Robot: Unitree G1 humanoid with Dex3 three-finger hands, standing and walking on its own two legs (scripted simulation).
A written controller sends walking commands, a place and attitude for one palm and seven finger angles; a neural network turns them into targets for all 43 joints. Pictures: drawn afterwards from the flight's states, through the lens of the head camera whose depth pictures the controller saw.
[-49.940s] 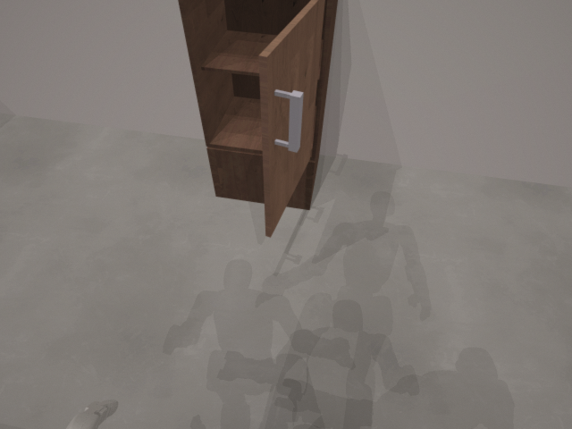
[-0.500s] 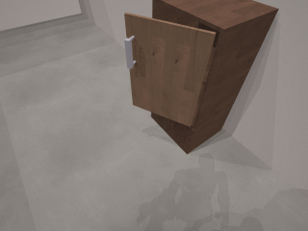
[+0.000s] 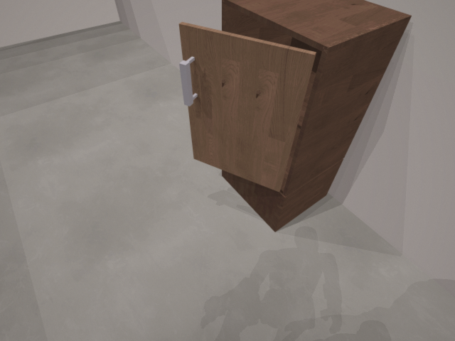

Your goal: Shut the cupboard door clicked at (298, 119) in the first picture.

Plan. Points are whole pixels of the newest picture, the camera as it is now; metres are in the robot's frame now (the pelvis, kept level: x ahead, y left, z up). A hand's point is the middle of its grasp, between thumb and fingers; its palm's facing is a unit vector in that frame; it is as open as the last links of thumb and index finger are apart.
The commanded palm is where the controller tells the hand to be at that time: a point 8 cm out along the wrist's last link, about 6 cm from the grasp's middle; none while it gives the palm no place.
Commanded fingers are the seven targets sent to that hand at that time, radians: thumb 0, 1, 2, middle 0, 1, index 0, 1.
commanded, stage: walk to a spot facing it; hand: left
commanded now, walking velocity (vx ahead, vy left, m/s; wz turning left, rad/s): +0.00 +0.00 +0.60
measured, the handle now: (190, 81) +0.89 +0.18 -0.02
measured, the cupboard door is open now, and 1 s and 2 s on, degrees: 27 27 27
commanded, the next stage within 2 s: none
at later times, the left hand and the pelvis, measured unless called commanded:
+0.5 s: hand out of the picture -0.02 +0.24 -0.21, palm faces +0.26 -0.94 -0.22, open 7.4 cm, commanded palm none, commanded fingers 0.00 0.90 0.90 -0.20 -0.30 -0.20 -0.30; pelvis -0.02 +0.03 -0.03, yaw +15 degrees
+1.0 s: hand out of the picture -0.06 +0.20 -0.16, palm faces +0.53 -0.80 -0.29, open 7.4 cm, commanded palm none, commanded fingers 0.00 0.90 0.90 -0.20 -0.30 -0.20 -0.30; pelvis -0.02 -0.01 -0.01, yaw +35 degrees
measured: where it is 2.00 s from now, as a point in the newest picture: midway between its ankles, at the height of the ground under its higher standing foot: outside the picture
